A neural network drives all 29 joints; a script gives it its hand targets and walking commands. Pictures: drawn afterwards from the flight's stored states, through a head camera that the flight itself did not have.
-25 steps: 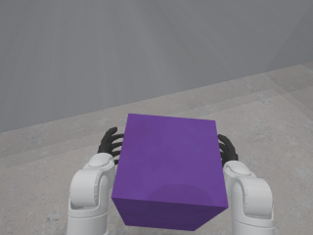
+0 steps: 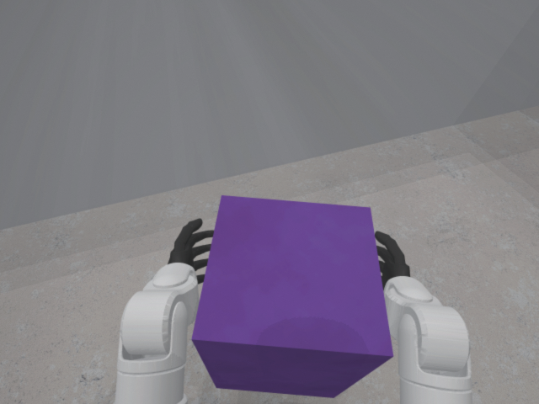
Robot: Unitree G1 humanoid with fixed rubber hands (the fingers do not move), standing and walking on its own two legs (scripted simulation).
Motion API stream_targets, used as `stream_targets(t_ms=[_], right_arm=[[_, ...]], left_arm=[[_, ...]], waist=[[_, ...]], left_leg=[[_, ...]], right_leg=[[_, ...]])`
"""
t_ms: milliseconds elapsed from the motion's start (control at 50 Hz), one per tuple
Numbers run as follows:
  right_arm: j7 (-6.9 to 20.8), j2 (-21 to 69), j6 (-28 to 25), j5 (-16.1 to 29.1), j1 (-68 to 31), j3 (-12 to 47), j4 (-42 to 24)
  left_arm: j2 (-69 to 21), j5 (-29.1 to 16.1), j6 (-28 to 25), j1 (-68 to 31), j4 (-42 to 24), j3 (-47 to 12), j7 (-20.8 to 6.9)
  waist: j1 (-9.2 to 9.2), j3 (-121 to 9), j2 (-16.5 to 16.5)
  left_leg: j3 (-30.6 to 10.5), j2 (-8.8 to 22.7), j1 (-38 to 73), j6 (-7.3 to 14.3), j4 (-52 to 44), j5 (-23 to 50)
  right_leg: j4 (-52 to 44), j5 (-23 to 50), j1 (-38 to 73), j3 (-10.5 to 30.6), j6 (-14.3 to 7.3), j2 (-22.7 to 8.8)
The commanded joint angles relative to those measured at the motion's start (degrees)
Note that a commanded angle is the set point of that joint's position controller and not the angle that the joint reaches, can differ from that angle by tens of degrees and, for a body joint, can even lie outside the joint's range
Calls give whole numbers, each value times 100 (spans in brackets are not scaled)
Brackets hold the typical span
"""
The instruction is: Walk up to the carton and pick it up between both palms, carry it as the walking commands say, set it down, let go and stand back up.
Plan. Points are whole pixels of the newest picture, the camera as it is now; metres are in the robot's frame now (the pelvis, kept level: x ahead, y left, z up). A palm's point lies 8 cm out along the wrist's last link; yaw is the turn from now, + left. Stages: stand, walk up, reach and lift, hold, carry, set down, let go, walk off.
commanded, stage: carry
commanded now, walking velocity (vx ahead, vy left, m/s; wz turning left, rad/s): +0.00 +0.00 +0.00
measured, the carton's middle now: (284, 308) +0.24 +0.00 +0.02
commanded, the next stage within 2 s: none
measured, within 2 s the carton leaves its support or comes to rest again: neither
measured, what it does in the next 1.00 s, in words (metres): stands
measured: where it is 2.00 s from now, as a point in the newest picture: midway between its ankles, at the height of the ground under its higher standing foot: outside the picture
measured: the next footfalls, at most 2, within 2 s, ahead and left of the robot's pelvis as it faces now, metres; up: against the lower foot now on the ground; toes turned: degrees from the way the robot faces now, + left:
none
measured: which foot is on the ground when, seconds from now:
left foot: down 0.00-1.00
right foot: down 0.00-1.00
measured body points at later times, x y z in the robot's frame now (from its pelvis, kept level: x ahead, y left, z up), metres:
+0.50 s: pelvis +0.00 +0.00 +0.00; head -0.03 +0.00 +0.45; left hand +0.27 +0.14 +0.08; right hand +0.26 -0.15 +0.07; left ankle +0.09 +0.10 -0.73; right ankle -0.04 -0.12 -0.73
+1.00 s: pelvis -0.04 +0.00 +0.00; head -0.06 +0.00 +0.44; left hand +0.23 +0.14 +0.08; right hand +0.22 -0.15 +0.07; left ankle +0.09 +0.10 -0.73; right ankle -0.04 -0.12 -0.73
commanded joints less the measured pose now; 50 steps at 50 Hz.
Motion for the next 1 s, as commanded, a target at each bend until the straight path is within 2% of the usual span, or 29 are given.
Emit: stream_targets(t_ms=[0,20,40,60,80,120,140,160,180,200,220,260,300,320,360,440,520,560,580,620,640,680,760,840,880,900,940,960,980], right_arm=[[812,4955,-250,1677,-2664,3552,-1138],[796,4621,-370,1444,-2797,3195,-653],[819,4974,-322,1783,-2846,3680,-1427],[825,4935,-330,1649,-2481,3458,-927],[820,5059,-319,1770,-2777,3675,-1313],[793,4752,-356,1554,-2774,3343,-937],[811,5030,-349,1753,-2796,3625,-1298],[840,4561,-411,1298,-2576,3018,-138],[850,4764,-507,1492,-2825,3228,-439],[891,4308,-697,1097,-2729,2684,451],[906,4473,-870,1279,-3078,2913,-72],[864,5297,-757,2008,-3242,3820,-1636],[819,4717,-590,1504,-2683,3288,-605],[835,4832,-572,1659,-2812,3457,-778],[816,5096,-578,1881,-3048,3721,-1503],[793,4988,-330,1894,-2882,3717,-1462],[803,5082,-192,1876,-2737,3634,-1277],[824,5071,-153,1918,-2930,3676,-1365],[798,5055,-120,1840,-2866,3633,-1254],[797,5142,-159,1880,-2958,3663,-1428],[819,5207,-144,1934,-3037,3688,-1434],[838,5266,-112,1920,-2903,3662,-1314],[823,5115,-48,1849,-2856,3600,-1272],[876,5316,-79,1968,-2963,3661,-1238],[849,5275,-107,1952,-2938,3695,-1408],[842,5207,-86,1932,-2942,3664,-1400],[847,5314,-90,1942,-3004,3662,-1395],[878,5229,-89,1945,-2952,3593,-1296],[886,5315,-115,2016,-3136,3671,-1381]], left_arm=[[-5222,-1731,-266,-2475,-751,-3285,-777],[-5024,-1504,-333,-2427,37,-2898,-799],[-5341,-1778,-333,-2556,-878,-3381,-788],[-5190,-1744,-371,-2498,-716,-3258,-787],[-5311,-1821,-351,-2701,-1029,-3459,-783],[-5201,-1669,-318,-2538,-353,-3166,-815],[-5358,-1800,-330,-2568,-819,-3399,-800],[-4768,-1406,-440,-2604,65,-2835,-796],[-5022,-1488,-509,-2573,-14,-2915,-803],[-4567,-1163,-698,-2625,790,-2449,-855],[-4791,-1268,-849,-2640,597,-2541,-877],[-5591,-1957,-786,-3038,-1305,-3586,-813],[-5082,-1508,-608,-2426,-111,-3043,-803],[-5106,-1504,-585,-2407,-237,-3065,-782],[-5444,-1805,-563,-2568,-803,-3355,-800],[-5278,-1671,-333,-2362,-800,-3333,-736],[-5328,-1779,-219,-2516,-933,-3391,-723],[-5364,-1716,-169,-2458,-839,-3340,-720],[-5281,-1708,-158,-2479,-836,-3263,-718],[-5469,-1772,-171,-2583,-844,-3305,-751],[-5543,-1795,-135,-2618,-843,-3357,-764],[-5554,-1812,-135,-2638,-927,-3386,-759],[-5408,-1776,-106,-2540,-809,-3294,-756],[-5603,-1781,-136,-2771,-954,-3399,-741],[-5580,-1812,-153,-2655,-977,-3372,-762],[-5616,-1768,-102,-2527,-773,-3340,-746],[-5715,-1816,-121,-2650,-842,-3392,-763],[-5552,-1828,-124,-2791,-990,-3465,-759],[-5645,-1799,-133,-2777,-927,-3429,-756]], waist=[[24,-1813,-136],[10,-1815,-81],[12,-1727,-69],[10,-1892,-25],[5,-1791,-112],[0,-1791,116],[24,-1814,89],[34,-1709,-51],[16,-1941,20],[14,-1850,-29],[16,-1893,-180],[14,-1815,8],[22,-1827,-30],[24,-1702,-136],[0,-1944,-190],[-6,-1817,-88],[8,-1636,304],[33,-1545,207],[23,-1391,-46],[4,-1308,-103],[6,-1308,210],[16,-1229,256],[24,-1215,-126],[31,-1127,404],[25,-1232,201],[41,-1152,405],[47,-1112,181],[31,-1092,558],[51,-1165,445]], left_leg=[[-1278,985,1791,-45,-426,216],[-1225,970,1738,-67,-430,267],[-1171,918,1715,-86,-406,149],[-1159,882,1795,-76,-381,432],[-1173,911,1786,-99,-368,436],[-1281,943,1738,-85,-530,226],[-1250,955,1745,-38,-514,254],[-1174,917,1669,-40,-434,141],[-1162,901,1744,-34,-349,335],[-1028,851,1682,-80,-304,478],[-1046,827,1743,-59,-249,465],[-1111,844,1731,-83,-433,27],[-1071,879,1782,-21,-299,630],[-1138,942,1672,-123,-415,729],[-1082,1009,1774,-38,-61,1324],[-1051,978,1628,-40,25,1743],[-1259,1137,1483,78,-187,1437],[-1376,1143,1311,36,-455,307],[-1328,1123,1179,18,-383,286],[-1339,1090,1031,-20,-428,82],[-1367,1098,1044,-27,-530,78],[-1456,1161,952,9,-644,-156],[-1413,1125,851,-50,-703,-631],[-1625,1191,696,-65,-1138,-1305],[-1708,1349,691,-60,-1279,-1435],[-1715,1370,722,-36,-1260,-1248],[-1569,1271,722,-61,-1135,-1337],[-1604,1258,742,-114,-1142,-1340],[-1627,1295,741,-96,-1205,-1514]], right_leg=[[-565,659,-383,280,-205,-475],[-575,594,-288,266,-258,-398],[-635,694,-351,328,-267,-453],[-545,855,-224,285,-267,-423],[-552,736,-357,299,-238,-445],[-482,605,-340,291,-263,-411],[-521,580,-276,263,-252,-410],[-618,618,-374,295,-230,-448],[-596,804,-125,300,-278,-464],[-613,971,-227,329,-222,-550],[-621,973,-221,335,-271,-511],[-571,722,-337,323,-287,-455],[-553,967,-413,317,-245,-433],[-497,737,-365,201,-220,-441],[-433,1439,-224,286,-182,-561],[-187,1785,-276,226,-124,-563],[-80,1091,-488,178,-133,-461],[-257,377,-594,216,-183,-402],[-270,695,-631,291,-152,-515],[-312,747,-648,339,-217,-519],[-239,621,-607,275,-203,-493],[-198,449,-785,327,-202,-479],[-409,432,-799,451,-243,-523],[-279,6,-869,341,-246,-397],[-164,-101,-690,90,-255,-260],[-104,104,-844,172,-244,-323],[-363,68,-879,365,-294,-411],[-297,110,-893,246,-254,-334],[-289,63,-802,249,-259,-343]])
